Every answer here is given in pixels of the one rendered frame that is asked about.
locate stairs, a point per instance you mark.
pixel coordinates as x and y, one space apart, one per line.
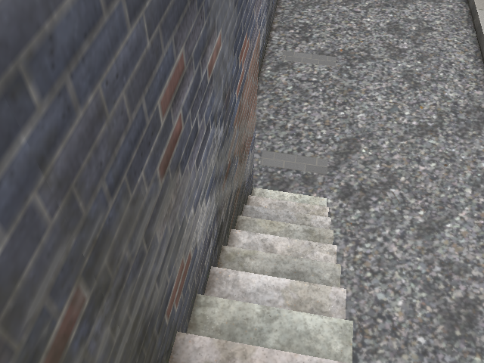
275 294

